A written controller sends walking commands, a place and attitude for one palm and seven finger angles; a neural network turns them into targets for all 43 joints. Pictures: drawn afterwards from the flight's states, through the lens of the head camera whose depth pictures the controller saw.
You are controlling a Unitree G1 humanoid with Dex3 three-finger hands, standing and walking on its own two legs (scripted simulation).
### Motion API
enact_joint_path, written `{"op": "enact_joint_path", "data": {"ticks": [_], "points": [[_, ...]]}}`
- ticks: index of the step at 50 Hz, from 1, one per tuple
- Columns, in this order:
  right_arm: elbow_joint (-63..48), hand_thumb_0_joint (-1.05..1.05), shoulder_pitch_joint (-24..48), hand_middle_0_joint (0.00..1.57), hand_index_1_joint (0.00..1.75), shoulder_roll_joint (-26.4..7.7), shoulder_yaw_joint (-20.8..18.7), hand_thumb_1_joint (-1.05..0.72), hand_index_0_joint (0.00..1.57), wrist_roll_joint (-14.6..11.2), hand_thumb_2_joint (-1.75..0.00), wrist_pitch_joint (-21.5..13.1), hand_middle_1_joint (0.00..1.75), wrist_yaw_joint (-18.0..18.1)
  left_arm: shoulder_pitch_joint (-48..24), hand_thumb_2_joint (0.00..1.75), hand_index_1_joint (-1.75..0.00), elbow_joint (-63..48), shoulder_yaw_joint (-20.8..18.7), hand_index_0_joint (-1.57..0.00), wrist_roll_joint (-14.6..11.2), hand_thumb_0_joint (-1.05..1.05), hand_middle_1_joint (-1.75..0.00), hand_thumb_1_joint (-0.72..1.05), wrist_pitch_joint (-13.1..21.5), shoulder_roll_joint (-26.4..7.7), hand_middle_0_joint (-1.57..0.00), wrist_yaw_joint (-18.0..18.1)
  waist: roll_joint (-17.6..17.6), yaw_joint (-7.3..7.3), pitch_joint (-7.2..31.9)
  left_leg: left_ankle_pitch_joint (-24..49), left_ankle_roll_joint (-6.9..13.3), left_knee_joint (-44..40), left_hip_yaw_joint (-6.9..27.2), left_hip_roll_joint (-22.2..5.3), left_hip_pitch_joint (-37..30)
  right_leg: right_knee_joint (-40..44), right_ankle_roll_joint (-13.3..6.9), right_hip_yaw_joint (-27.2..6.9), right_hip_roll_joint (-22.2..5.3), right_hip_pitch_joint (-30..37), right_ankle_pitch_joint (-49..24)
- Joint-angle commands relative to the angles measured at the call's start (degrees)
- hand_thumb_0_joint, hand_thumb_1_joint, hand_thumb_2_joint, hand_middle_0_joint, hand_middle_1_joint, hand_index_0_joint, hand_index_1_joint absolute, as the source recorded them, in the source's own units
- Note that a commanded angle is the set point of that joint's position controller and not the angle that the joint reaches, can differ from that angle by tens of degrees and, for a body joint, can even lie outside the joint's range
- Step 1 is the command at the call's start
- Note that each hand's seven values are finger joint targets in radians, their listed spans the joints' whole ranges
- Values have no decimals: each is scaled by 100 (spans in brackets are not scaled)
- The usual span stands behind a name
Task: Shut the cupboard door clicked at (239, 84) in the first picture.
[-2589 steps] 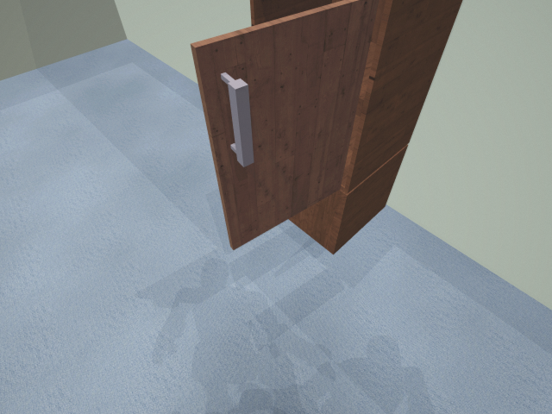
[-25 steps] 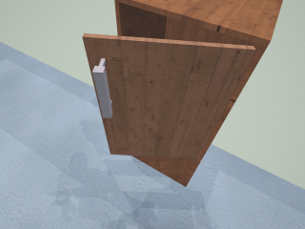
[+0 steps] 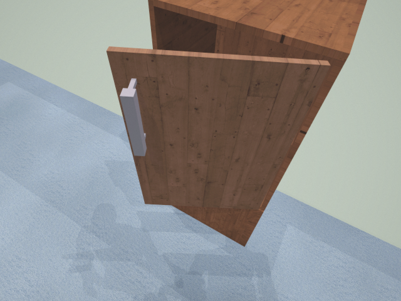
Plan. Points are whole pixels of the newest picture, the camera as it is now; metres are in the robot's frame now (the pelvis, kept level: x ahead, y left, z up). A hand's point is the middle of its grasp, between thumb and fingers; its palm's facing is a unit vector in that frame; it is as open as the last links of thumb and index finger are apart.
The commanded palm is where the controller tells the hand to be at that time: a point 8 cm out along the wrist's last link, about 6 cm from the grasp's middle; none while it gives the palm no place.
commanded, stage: look again from close up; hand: left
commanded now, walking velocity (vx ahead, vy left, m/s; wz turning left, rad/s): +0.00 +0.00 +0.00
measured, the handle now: (137, 119) +0.46 +0.18 +0.10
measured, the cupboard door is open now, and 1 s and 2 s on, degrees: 28 28 28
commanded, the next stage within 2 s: raise the hand and make a fist in 0.06 s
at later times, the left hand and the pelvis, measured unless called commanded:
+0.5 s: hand (119, 288) +0.15 +0.16 -0.03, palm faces +0.02 -1.00 -0.04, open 6.6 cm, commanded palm +0.10 +0.22 -0.03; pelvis -0.04 -0.05 -0.08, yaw +4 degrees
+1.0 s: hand (106, 265) +0.17 +0.18 +0.02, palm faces +0.09 -0.99 -0.05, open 4.2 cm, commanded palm +0.13 +0.22 +0.03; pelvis -0.01 -0.04 -0.06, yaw +5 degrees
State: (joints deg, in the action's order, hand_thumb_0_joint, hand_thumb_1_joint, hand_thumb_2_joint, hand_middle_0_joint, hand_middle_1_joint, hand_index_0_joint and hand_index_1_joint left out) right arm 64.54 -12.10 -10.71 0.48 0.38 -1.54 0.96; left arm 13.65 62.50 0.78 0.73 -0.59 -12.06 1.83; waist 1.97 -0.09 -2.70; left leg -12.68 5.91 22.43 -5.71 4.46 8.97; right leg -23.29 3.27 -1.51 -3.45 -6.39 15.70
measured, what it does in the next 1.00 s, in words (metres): steps on the spot: right foot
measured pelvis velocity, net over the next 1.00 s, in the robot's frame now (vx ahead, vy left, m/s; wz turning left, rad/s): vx -0.01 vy -0.04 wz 0.09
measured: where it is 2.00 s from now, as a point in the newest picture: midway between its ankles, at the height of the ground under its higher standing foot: outside the picture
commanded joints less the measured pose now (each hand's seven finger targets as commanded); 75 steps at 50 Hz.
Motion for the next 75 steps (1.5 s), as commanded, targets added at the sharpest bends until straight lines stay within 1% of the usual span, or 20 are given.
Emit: {"op": "enact_joint_path", "data": {"ticks": [1,7,8,9,10,11,12,14,15,17,18,20,22,24,28,33,41,46,58,75], "points": [[-240,0,-159,20,30,-823,-141,-90,20,-7,-90,-80,30,66,350,90,-30,-206,-101,-20,26,0,-30,90,106,-616,-20,47,-161,-28,-20,683,-260,-653,1056,-1081,-112,284,-400,-191,-275,-355,-578],[-217,0,-179,20,30,-807,-138,-90,20,-12,-90,-87,30,66,398,90,-30,-181,-92,-20,20,0,-30,90,129,-605,-20,52,-132,-2,40,846,-274,-581,1012,-1068,-173,311,-400,-229,-285,-364,-668],[-544,0,-319,20,30,-858,-103,-90,20,-48,-90,-90,30,47,563,90,-30,-62,-22,-20,110,0,-30,90,229,-377,-20,272,-761,103,146,3736,-609,279,1051,-1249,-237,-237,-307,-46,-221,-562,-1102],[-2104,0,-1333,20,30,-1992,-476,-90,20,-155,-90,-1231,30,457,-4259,90,-30,-9360,-2970,-20,-382,0,-30,90,1742,-4066,-20,512,-598,1171,2274,4443,-835,465,2075,-1181,-2557,-2065,-293,771,434,-1262,-1389],[-2060,0,-638,20,30,-1279,26,-90,20,-559,-90,-1833,30,631,210,90,-32,-7623,-406,-22,-540,0,-32,90,1358,-1121,-22,583,-2620,313,3133,3672,-1020,664,1873,-1270,-3080,-3606,-361,646,535,-1786,590],[-2238,0,-107,20,30,-1016,-31,-90,20,-422,-90,-1976,30,505,1681,90,-34,-7562,-163,-24,-994,0,-34,90,579,34,-24,610,-2486,28,2497,2677,-1222,197,1714,-1055,-1478,-4235,-463,490,357,-1441,631],[-2076,0,-257,20,30,-863,-158,-90,20,-390,-90,-2044,30,240,986,90,-36,-6916,-17,-25,-939,0,-36,90,534,22,-25,534,-1142,265,1205,1841,-911,-63,1350,-897,-383,-3468,-398,490,283,-2275,542],[-2634,0,-91,20,30,-1050,-420,-90,20,-215,-90,-2101,30,-6,579,90,-40,-6425,-490,-29,-1116,0,-40,90,1051,-119,-29,197,-312,304,-46,26,-881,624,1264,-611,1269,-1861,-522,694,230,-2542,746],[-2796,0,-4,20,30,-1059,-434,-90,20,-188,-90,-2062,30,-50,1273,90,-42,-5711,-786,-31,-1199,0,-42,90,1452,-167,-31,-60,533,194,-173,-704,-867,1167,1158,-448,1881,-1210,-543,672,258,-2699,940],[-3189,0,130,20,30,-1107,-444,-90,20,-167,-90,-1957,30,-167,2135,90,-46,-5146,-1136,-35,-1446,0,-46,90,2400,-180,-35,-872,893,-49,430,-606,-785,2071,855,-231,2647,-1450,-624,330,184,-2818,1114],[-3378,0,199,20,30,-1204,-491,-90,20,-122,-90,-1876,30,-204,2203,90,-48,-5297,-1469,-36,-1583,0,-48,90,2877,-394,-36,-1336,497,-136,852,-271,-792,2406,777,-225,2835,-1903,-669,329,207,-2886,625],[-3773,0,560,20,30,-1133,-555,-90,20,-188,-90,-1832,30,-172,2312,90,-52,-5045,-1453,-40,-1820,0,-52,90,3583,-501,-40,-2270,1542,-159,610,-1386,-738,3122,646,-97,4284,-2110,-599,-463,60,-3198,2008],[-4367,0,764,20,30,-1194,-577,-90,20,-323,-90,-1759,30,-168,2153,90,-56,-5623,-1779,-44,-2086,0,-56,90,3496,-913,-44,-2650,842,-331,973,-1796,-602,3292,511,-64,4602,-1877,-513,-1128,-73,-2854,2841],[-4704,0,714,20,30,-1149,-517,-90,20,-384,-90,-1714,30,-72,1759,90,-60,-6533,-2011,-47,-2290,0,-60,90,3142,-1195,-47,-2583,-22,-372,1462,-1887,-518,3232,514,-106,4317,-1781,-494,-1156,-23,-2739,3344],[-4664,0,352,20,30,-1022,-419,-90,20,-332,-90,-1747,30,158,605,90,-68,-8103,-1977,-55,-2216,0,-68,90,3098,-1324,-55,-1993,-418,-27,1589,-1765,-403,3356,740,-286,3888,-1797,-440,-1091,128,-3027,3074],[-4223,0,135,20,30,-1063,-292,-90,20,-299,-90,-1868,30,337,356,90,-78,-8119,-1415,-64,-2021,0,-78,90,3241,-1176,-64,-2075,-532,334,1339,-1419,-350,3553,872,-384,3763,-1778,-341,-1011,157,-3142,2296],[-4373,0,290,20,30,-940,-212,-90,20,-353,-90,-1625,30,366,1030,90,-94,-7668,-2135,-79,-2210,0,-94,90,1927,-1484,-79,-2238,-199,-183,1861,-781,-442,3102,954,-376,3458,-1523,-127,-1141,-111,-1817,1075],[-4391,0,277,20,30,-873,-193,-90,20,-293,-90,-1587,30,298,1292,90,-104,-7995,-2123,-88,-2249,0,-104,90,1978,-1226,-88,-1992,31,-258,1798,-314,-475,2739,968,-364,3175,-1631,-129,-810,-33,-1550,63],[-4370,0,66,20,30,-1019,-174,-90,20,-284,-90,-1743,30,269,1023,90,-128,-8863,-1575,-110,-1985,0,-128,90,2008,-1037,-110,-1730,-563,-181,1759,393,-523,1886,1115,-421,1787,-1985,-523,457,475,-1970,-451],[-4273,0,200,20,30,-1031,40,-90,20,-340,-90,-1534,30,284,-142,90,-150,-8956,-1490,-130,-1841,0,-150,90,765,-1066,-130,-1598,-625,-158,1195,538,-781,992,1403,-605,904,-1324,-526,631,509,-1555,-568]]}}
